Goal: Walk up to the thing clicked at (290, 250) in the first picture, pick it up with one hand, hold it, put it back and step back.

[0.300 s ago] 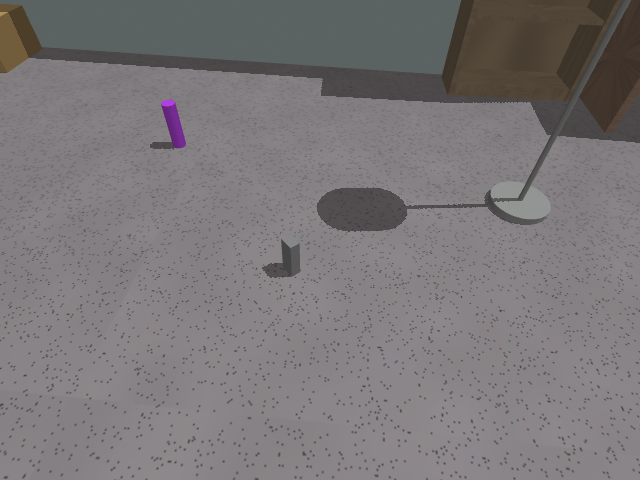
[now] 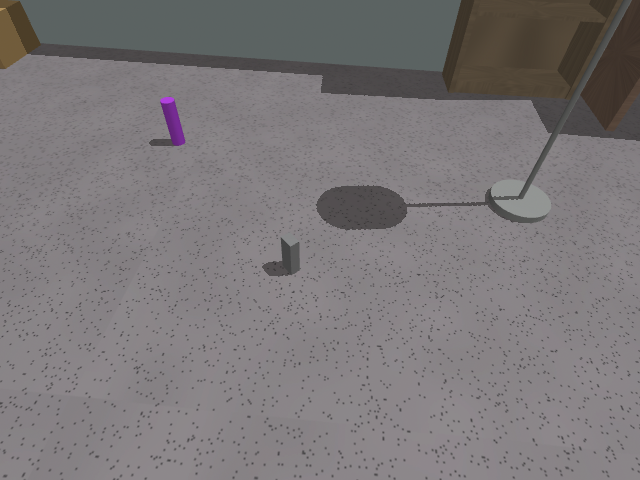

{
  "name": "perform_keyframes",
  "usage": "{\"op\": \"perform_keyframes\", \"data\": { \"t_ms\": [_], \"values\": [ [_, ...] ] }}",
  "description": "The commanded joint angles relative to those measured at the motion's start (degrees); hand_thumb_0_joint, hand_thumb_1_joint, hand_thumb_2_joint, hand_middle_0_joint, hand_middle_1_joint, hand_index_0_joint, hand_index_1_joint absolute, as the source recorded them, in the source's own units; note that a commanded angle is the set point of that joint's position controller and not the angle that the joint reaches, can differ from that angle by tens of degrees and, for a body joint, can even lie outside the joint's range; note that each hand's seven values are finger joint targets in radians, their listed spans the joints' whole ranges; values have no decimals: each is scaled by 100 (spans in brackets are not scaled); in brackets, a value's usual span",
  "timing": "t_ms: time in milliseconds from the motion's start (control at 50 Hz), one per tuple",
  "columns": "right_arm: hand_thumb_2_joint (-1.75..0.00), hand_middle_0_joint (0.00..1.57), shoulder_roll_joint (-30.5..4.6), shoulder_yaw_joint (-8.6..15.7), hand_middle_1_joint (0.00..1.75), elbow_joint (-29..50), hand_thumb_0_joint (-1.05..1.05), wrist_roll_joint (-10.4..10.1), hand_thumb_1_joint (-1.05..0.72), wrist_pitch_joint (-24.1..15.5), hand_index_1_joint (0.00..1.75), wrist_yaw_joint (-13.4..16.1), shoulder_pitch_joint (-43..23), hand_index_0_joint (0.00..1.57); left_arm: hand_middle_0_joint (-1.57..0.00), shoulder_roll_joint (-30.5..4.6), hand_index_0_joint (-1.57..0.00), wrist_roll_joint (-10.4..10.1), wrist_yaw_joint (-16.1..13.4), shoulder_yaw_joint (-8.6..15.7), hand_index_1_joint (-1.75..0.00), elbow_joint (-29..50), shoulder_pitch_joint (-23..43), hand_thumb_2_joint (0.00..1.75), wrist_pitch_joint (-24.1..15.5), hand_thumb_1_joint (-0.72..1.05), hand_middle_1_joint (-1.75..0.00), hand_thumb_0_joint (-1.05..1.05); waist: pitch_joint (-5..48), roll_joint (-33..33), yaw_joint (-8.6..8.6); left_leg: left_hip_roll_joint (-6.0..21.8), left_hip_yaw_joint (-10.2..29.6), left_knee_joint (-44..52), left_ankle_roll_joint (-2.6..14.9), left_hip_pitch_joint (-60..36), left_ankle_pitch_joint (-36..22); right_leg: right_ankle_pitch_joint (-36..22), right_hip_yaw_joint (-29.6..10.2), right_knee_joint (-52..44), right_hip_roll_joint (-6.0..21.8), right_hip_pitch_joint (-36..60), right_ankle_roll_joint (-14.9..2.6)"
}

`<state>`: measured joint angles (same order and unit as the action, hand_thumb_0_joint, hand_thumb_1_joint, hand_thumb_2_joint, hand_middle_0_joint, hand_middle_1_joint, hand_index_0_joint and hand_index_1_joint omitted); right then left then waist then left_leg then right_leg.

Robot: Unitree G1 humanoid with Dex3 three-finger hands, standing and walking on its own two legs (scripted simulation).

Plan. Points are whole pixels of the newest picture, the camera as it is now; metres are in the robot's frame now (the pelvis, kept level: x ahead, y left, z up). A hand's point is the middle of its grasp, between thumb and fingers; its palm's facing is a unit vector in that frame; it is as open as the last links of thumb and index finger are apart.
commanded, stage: stand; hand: left
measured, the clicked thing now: (290, 254) +1.07 +0.09 -0.70
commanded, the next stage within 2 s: walk up in 0.82 s
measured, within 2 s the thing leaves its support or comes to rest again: neither
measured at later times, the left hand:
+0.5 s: hand out of the picture +0.08 +0.25 -0.16, palm faces -0.03 -0.94 -0.34, open 7.4 cm
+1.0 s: hand out of the picture +0.11 +0.26 -0.15, palm faces -0.09 -0.92 -0.37, open 7.4 cm
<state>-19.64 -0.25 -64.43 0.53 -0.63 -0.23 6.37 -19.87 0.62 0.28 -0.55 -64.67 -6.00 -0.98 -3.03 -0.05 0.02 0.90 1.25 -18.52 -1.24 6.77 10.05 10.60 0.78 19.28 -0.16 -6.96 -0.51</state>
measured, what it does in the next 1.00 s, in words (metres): stands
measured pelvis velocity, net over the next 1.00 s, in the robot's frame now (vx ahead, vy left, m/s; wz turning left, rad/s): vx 0.03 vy -0.02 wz -0.05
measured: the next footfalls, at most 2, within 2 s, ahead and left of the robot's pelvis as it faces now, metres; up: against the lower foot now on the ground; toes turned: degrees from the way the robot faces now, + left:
right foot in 1.12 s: +0.18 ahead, -0.20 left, +0.00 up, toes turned -7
left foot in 1.62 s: +0.40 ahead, +0.05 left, +0.00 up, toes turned -2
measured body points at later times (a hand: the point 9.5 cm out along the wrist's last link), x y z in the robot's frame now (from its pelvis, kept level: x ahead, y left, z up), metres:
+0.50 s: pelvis +0.01 +0.00 +0.00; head +0.02 +0.00 +0.45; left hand +0.09 +0.30 -0.13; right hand +0.08 -0.30 -0.13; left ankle +0.00 +0.13 -0.75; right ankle +0.00 -0.11 -0.75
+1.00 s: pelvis +0.03 -0.02 -0.01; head +0.03 -0.02 +0.44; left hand +0.11 +0.30 -0.12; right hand +0.06 -0.34 -0.13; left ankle +0.00 +0.13 -0.75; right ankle +0.03 -0.14 -0.72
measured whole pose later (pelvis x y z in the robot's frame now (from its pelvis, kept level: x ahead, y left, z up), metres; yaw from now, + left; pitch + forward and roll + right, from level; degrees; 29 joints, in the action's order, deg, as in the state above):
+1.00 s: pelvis +0.03 -0.02 -0.01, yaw -3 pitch -2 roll +2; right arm -21.3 3.8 -58.8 2.6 -3.4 -1.9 13.0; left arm -23.8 2.1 3.5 3.4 -59.6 -11.3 -0.3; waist -2.0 1.6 1.3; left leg 1.5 -1.1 -20.9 1.3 4.4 15.1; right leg 24.6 -1.4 45.0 1.0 -19.5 -1.3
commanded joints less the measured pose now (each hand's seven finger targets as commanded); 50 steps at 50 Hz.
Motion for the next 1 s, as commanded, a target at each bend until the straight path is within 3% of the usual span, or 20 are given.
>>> {"op": "perform_keyframes", "data": {
  "t_ms": [0,120,180,440,560,780,800,820,840,860,880,900,920,940,980],
  "values": [
    [-90,20,-1215,212,30,335,0,-17,-90,-144,30,89,-229,20,-20,-1175,-20,-23,-64,237,-30,298,171,90,-103,90,-30,0,441,-82,-49,624,468,233,246,-120,-750,-712,-598,-348,724,31,-127],
    [-90,20,-1194,209,30,340,0,-26,-90,-133,30,94,-216,20,-20,-1218,-20,-27,-77,246,-30,304,209,90,-108,90,-30,0,514,0,-25,627,449,206,249,-137,-914,-968,-600,-330,760,196,-131],
    [-90,20,-1199,201,30,327,0,-15,-90,-136,30,96,-142,20,-20,-1219,-20,-37,-76,257,-30,307,217,90,-97,90,-30,0,450,10,-16,617,453,258,228,-97,-782,-768,-595,-336,742,124,-132],
    [-90,20,-1203,191,30,332,0,-15,-90,-139,30,102,-191,20,-20,-1205,-20,-33,-77,264,-30,310,225,90,-93,90,-30,0,468,-24,-28,634,447,259,225,-192,-903,-895,-601,-350,758,120,-121],
    [-90,20,-1209,201,30,351,0,-25,-90,-126,30,100,-184,20,-20,-1236,-20,-32,-90,268,-30,298,203,90,-118,90,-30,0,538,45,-3,644,423,182,245,-246,-1094,-1247,-591,-348,781,251,-106],
    [-90,20,-1180,201,30,355,0,-13,-90,-124,30,102,-179,20,-20,-1258,-20,-25,-89,285,-30,322,230,90,-101,90,-30,0,461,16,-12,647,437,259,225,-202,-996,-1032,-584,-359,763,203,-124],
    [-90,20,-1758,567,30,673,0,135,-90,-234,30,9,299,20,-20,-1674,-20,93,87,621,-30,774,-144,90,-131,90,-30,0,1036,74,84,469,401,-246,641,-606,1842,1620,-660,142,396,8,-315],
    [-90,20,-1843,648,30,590,0,176,-90,-271,30,-30,503,20,-20,-1619,-20,151,144,636,-30,755,-88,90,-117,90,-30,0,663,-197,181,650,746,-98,812,-662,2868,2510,-717,486,415,-903,-370],
    [-90,20,-1886,699,30,530,0,198,-90,-272,30,-42,745,20,-20,-1487,-20,159,190,629,-30,865,230,90,-98,90,-30,0,239,-416,379,904,1185,302,961,-963,3453,2603,-462,940,208,-1987,-274],
    [-90,20,-2028,790,30,576,0,182,-90,-273,30,-52,844,20,-20,-1324,-20,162,234,621,-30,999,482,90,-77,90,-30,0,-219,-874,511,1610,1934,917,1283,-883,3712,1911,-95,1999,18,-2606,-143],
    [-90,20,-2152,853,30,676,0,214,-90,-313,30,-54,909,20,-20,-1405,-20,179,229,651,-30,1167,631,90,-87,90,-30,0,-648,-765,602,2199,2525,1254,1611,-605,3439,1857,-376,2800,171,-3166,-71],
    [-90,20,-2207,876,30,786,0,197,-90,-376,30,-40,756,20,-20,-1399,-20,155,234,653,-30,1255,555,90,-117,90,-30,0,-837,-616,445,2438,2706,1337,1755,-477,3073,1666,-732,3090,447,-3276,-119],
    [-90,20,-2061,857,30,889,0,193,-90,-418,30,-38,619,20,-20,-1441,-20,117,281,656,-30,1267,382,90,-156,90,-30,0,-732,-412,290,2285,2473,1247,1688,-638,2598,1477,-828,3040,572,-3181,-121],
    [-90,20,-1899,804,30,974,0,195,-90,-428,30,-52,611,20,-20,-1443,-20,112,326,647,-30,1294,277,90,-201,90,-30,0,-514,-378,251,1998,1993,1080,1573,-826,2111,1463,-725,2788,564,-3059,-97],
    [-90,20,-1881,812,30,1176,0,209,-90,-429,30,-108,428,20,-20,-1381,-20,86,433,658,-30,1323,-14,90,-189,90,-30,0,-317,-825,153,1663,1251,1002,1415,-591,2106,1440,-413,2281,556,-2563,-20]
  ]
}}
